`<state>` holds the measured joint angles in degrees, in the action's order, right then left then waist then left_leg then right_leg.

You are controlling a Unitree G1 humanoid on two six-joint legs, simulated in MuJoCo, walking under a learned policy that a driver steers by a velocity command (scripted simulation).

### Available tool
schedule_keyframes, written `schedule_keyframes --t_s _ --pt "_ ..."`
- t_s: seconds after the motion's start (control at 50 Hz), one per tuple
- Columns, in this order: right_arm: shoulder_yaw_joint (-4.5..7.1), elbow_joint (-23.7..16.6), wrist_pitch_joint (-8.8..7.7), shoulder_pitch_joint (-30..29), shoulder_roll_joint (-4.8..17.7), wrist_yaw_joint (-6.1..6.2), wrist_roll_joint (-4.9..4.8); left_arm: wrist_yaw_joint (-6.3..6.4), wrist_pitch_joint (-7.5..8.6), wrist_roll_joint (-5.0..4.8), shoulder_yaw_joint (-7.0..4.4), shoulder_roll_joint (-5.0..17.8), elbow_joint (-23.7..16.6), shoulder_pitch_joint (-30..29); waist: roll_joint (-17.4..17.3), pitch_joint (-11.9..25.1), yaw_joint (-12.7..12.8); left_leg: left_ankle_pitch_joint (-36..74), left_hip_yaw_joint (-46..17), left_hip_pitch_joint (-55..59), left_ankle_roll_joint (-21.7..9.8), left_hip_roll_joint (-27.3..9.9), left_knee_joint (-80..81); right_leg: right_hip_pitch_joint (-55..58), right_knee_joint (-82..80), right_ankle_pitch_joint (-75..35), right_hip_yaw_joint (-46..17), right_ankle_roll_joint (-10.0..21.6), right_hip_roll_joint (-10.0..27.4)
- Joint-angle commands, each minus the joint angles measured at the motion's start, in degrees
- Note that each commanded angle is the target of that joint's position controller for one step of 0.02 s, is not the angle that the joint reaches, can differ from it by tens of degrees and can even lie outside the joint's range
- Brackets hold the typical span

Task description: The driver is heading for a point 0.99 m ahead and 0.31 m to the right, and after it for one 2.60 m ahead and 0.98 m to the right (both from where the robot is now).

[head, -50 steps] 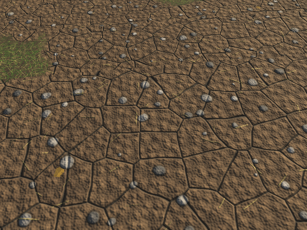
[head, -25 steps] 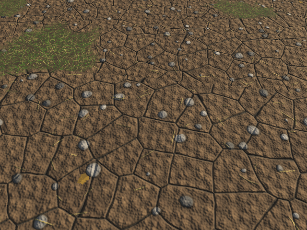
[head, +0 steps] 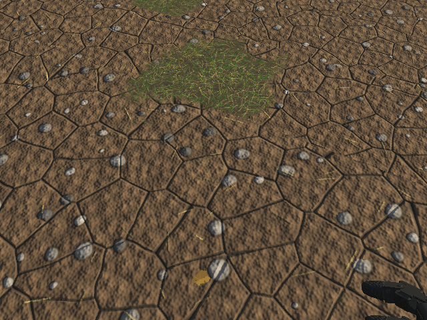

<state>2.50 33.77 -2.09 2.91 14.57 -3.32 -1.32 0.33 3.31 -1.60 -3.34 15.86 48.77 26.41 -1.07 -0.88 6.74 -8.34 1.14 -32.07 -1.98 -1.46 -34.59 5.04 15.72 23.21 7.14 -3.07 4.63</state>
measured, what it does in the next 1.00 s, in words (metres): walks ahead, turning right: left foot, then right foot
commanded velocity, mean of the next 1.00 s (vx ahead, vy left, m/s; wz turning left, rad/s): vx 0.19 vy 0.00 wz -0.38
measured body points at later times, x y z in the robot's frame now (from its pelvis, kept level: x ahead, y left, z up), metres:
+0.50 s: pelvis +0.25 +0.01 -0.01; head +0.28 -0.01 +0.44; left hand +0.47 +0.23 -0.09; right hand +0.29 -0.29 -0.13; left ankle +0.13 +0.12 -0.72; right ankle +0.36 -0.10 -0.73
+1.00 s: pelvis +0.33 +0.03 +0.00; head +0.37 +0.03 +0.45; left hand +0.62 +0.21 -0.08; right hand +0.32 -0.28 -0.09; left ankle +0.41 +0.13 -0.73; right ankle +0.34 -0.09 -0.71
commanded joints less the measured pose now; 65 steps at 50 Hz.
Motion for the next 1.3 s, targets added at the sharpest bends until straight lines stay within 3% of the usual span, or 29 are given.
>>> schedule_keyframes --t_s 0.02,0.04,0.06,0.08,0.1,0.14,0.18,0.24,0.3,0.36,0.44,0.48,0.5,0.52,0.54,0.56,0.6,0.68,0.76,0.86,0.92,0.94,0.96,0.98,1.0,1.06,1.12,1.18,1.3 --pt "4.06 -1.13 -1.15 9.63 9.29 0.56 0.11 0.55 0.27 -0.72 -2.58 12.09 -1.70 -1.99 8.74 5.46 -11.83 2.57 4.64 23.91 -5.05 5.26 6.91 -7.06 14.75 -57.61 -2.26 8.71 9.18" --pt "5.30 1.10 -0.52 20.05 12.51 1.60 0.42 0.73 0.73 0.55 -1.61 10.14 -2.99 -2.64 5.45 13.02 -16.56 2.96 -4.83 42.76 -7.68 -2.47 3.87 -20.19 30.26 -43.09 -1.75 6.53 7.48" --pt "5.82 1.92 -0.57 22.23 18.72 2.19 1.19 0.05 1.87 1.65 1.22 1.53 -5.58 2.63 -12.63 21.79 -12.01 -6.27 -35.55 59.97 -17.29 -20.38 9.05 -42.31 52.24 4.59 -3.99 2.83 -3.36" --pt "4.63 1.88 -0.86 23.45 13.50 2.34 1.41 -0.16 3.18 -0.21 -0.18 7.04 -4.48 -1.13 -8.99 24.86 -15.36 -9.92 -42.94 57.24 -18.08 -22.05 15.27 -46.62 60.12 9.67 -14.15 3.18 -3.52" --pt "3.62 2.83 -1.30 20.12 11.03 2.31 1.40 -0.31 3.52 -1.83 -1.17 9.68 -6.59 -6.43 -8.01 14.54 -14.53 -5.63 -31.82 50.14 -15.10 -19.60 15.77 -51.05 61.30 5.42 -13.35 3.88 -0.82" --pt "2.51 3.46 -1.88 13.61 7.19 2.15 1.22 0.04 3.19 -0.12 -1.10 8.24 -6.72 -9.66 -3.71 5.76 -10.46 1.69 -19.02 35.21 -11.86 -14.43 18.68 -47.67 55.08 -3.21 -11.73 3.91 3.15" --pt "2.17 3.74 -2.85 9.87 5.16 2.02 2.06 -0.23 1.38 -0.17 -1.10 6.19 -5.32 -6.35 -5.51 3.16 -6.80 9.48 -12.34 26.86 -11.05 -12.46 22.79 -41.12 52.91 -7.50 -12.43 3.30 4.06" --pt "2.60 5.41 -4.23 7.08 6.08 2.40 2.36 0.27 -0.53 0.38 -0.89 3.76 -5.41 -5.77 -3.28 -0.25 -4.08 29.43 -3.09 20.68 -10.66 -12.31 24.05 -39.62 48.01 -9.64 -12.27 1.05 2.20" --pt "2.73 6.18 -3.85 5.21 7.07 3.55 2.29 -0.49 -0.29 1.24 -0.28 2.49 -7.63 -10.76 -3.53 -1.23 -4.86 30.68 5.31 18.55 -8.40 -8.83 23.83 -36.29 33.19 -21.89 -9.02 0.90 0.93" --pt "3.26 7.76 -2.84 8.09 9.32 4.63 1.69 -2.21 -0.13 1.35 0.01 2.22 -10.44 -16.40 -2.48 0.19 -7.48 31.32 6.16 23.45 -7.88 -10.52 22.07 -34.60 23.52 -28.37 -7.33 1.94 -0.32" --pt "4.22 8.17 -0.62 7.31 11.30 5.59 -0.01 -3.90 -0.69 1.66 -1.62 5.96 -13.06 -16.17 -2.89 1.56 -6.08 35.55 6.13 30.44 -5.95 -13.58 13.18 -34.31 20.19 -19.77 -5.89 5.24 -1.95" --pt "4.21 7.67 0.58 6.61 10.84 6.09 -0.40 -3.76 -0.62 1.78 -3.38 8.81 -11.85 -8.42 -1.09 5.46 -2.08 37.76 7.99 29.11 -3.29 -10.36 -1.63 -23.85 14.74 -20.69 -3.51 8.00 -6.13" --pt "3.69 7.31 0.55 9.41 9.72 6.02 0.67 -2.58 -0.53 1.94 -4.74 12.94 -11.79 -4.83 6.00 9.10 -1.05 24.52 9.19 22.31 0.51 -5.29 -15.84 -13.17 11.84 -42.22 -10.48 10.82 -2.98" --pt "1.76 6.19 0.30 16.17 3.58 5.11 4.08 -1.41 -0.91 2.16 -5.11 17.66 -13.56 -6.87 19.89 14.33 -7.29 -28.56 7.32 2.95 4.95 4.19 -36.68 3.22 16.54 -68.70 -30.50 20.88 11.31" --pt "1.49 6.45 -0.15 16.27 6.62 4.00 2.67 -1.73 -0.76 2.69 -4.18 15.49 -15.78 -6.62 15.14 25.90 -4.69 -33.02 -5.91 -2.55 5.37 7.25 -46.90 8.07 9.82 -54.36 -46.57 28.21 16.88" --pt "2.36 5.86 0.01 11.05 9.97 3.61 0.63 -1.95 -0.85 2.27 -3.71 12.73 -16.92 -10.01 7.46 21.73 -3.26 -27.67 -8.27 -5.38 4.30 4.24 -47.41 4.25 7.23 -43.09 -41.30 25.62 14.23" --pt "2.22 5.21 1.13 6.65 9.07 4.54 1.29 -1.17 -1.70 0.62 -2.60 9.02 -17.20 -14.79 0.95 11.15 -5.48 -19.94 -7.50 -6.09 4.12 0.54 -39.69 -8.93 4.57 -28.22 -33.56 19.99 9.58" --pt "1.91 5.96 2.38 7.96 7.08 5.28 1.64 0.05 -2.87 2.27 -3.05 9.87 -18.35 -17.66 5.85 8.08 -8.13 -16.26 -5.62 3.56 5.33 1.67 -24.44 -21.25 2.32 -26.63 -27.84 17.39 4.13" --pt "1.62 6.16 2.57 6.38 6.50 5.46 1.57 1.33 -3.92 1.58 -3.74 11.13 -18.65 -17.44 6.93 9.62 -6.94 -11.43 -6.59 6.06 6.74 2.33 -16.01 -22.26 2.63 -17.68 -28.98 16.46 2.93" --pt "2.06 5.47 1.53 4.69 7.10 4.68 1.13 1.29 -5.23 1.57 -3.78 10.60 -19.21 -17.63 10.12 7.73 -5.66 -10.83 -6.79 8.87 5.70 3.38 -6.68 -22.19 3.14 -8.18 -33.86 14.68 1.95" --pt "2.77 6.60 0.48 8.51 7.49 3.92 0.96 1.38 -5.94 0.69 -3.64 9.96 -19.53 -18.55 10.46 7.23 -8.00 -4.63 -5.23 16.92 3.16 3.47 8.24 -23.21 6.86 -9.36 -34.71 12.12 -0.27" --pt "3.71 6.81 0.43 10.29 10.43 4.05 1.65 1.44 -6.00 0.59 -3.17 8.31 -19.47 -17.02 6.54 7.45 -7.92 -3.54 -10.08 22.47 0.64 -3.16 13.18 -27.47 11.88 -3.56 -31.83 9.31 -3.31" --pt "4.92 6.58 1.01 9.37 16.22 4.44 3.08 1.28 -5.74 0.51 -2.66 6.10 -20.88 -16.15 -9.88 5.16 -5.34 0.00 -24.29 25.23 -6.69 -15.37 17.28 -38.65 24.09 7.73 -19.77 5.52 -12.18" --pt "4.71 5.59 0.92 7.95 14.62 4.36 4.50 1.09 -4.82 1.25 -3.79 9.87 -21.08 -16.35 -15.24 4.30 -6.32 4.90 -32.74 21.34 -13.31 -21.97 19.39 -41.73 38.76 12.16 -15.94 2.69 -12.14" --pt "3.75 3.94 0.81 4.47 11.47 4.82 4.09 0.85 -4.72 1.17 -4.83 12.54 -19.51 -14.87 -9.93 4.10 -5.20 6.75 -28.01 20.40 -12.71 -20.34 18.03 -41.07 46.57 8.40 -17.06 1.64 -9.91" --pt "2.60 3.13 1.27 1.48 7.97 5.67 1.67 1.03 -6.25 0.90 -4.28 9.23 -16.67 -12.35 -5.94 2.32 -5.07 10.08 -14.95 22.05 -8.27 -13.03 15.62 -42.74 55.52 0.65 -14.52 -1.19 -8.56" --pt "2.72 3.67 2.25 5.02 8.62 6.13 2.28 0.72 -6.34 -0.01 -3.20 7.02 -18.76 -17.11 -7.59 2.10 -7.98 13.27 -9.46 26.57 -9.35 -11.69 15.86 -44.05 49.81 -2.18 -10.43 -2.77 -6.57" --pt "3.64 4.17 2.83 7.17 10.92 6.06 2.15 0.19 -6.26 0.25 -2.39 5.83 -20.35 -19.75 -9.17 3.92 -9.89 15.68 -7.91 30.48 -10.33 -13.87 15.09 -40.86 40.74 -0.70 -8.95 -3.22 -3.97" --pt "4.75 5.15 1.87 8.30 13.93 4.15 -0.15 -1.33 -5.80 0.23 -2.01 6.27 -20.33 -18.62 -9.52 2.39 -9.89 -12.69 -7.18 22.36 -9.35 -15.75 20.13 -26.23 21.96 0.60 -3.52 2.57 -4.04"
Velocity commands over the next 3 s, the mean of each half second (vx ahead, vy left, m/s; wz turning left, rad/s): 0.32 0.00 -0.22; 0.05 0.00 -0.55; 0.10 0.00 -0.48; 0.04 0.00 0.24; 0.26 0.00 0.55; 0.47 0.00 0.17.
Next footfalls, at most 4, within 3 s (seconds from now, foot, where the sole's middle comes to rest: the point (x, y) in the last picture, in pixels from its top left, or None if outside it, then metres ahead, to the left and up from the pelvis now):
0.04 left None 0.17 0.13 -0.77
0.50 right None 0.40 -0.11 -0.77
0.94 left None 0.45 0.12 -0.77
1.38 right None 0.28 -0.09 -0.77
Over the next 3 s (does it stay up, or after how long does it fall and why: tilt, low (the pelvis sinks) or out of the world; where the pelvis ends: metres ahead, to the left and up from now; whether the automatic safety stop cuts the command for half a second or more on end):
stays up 0.75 -0.10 0.01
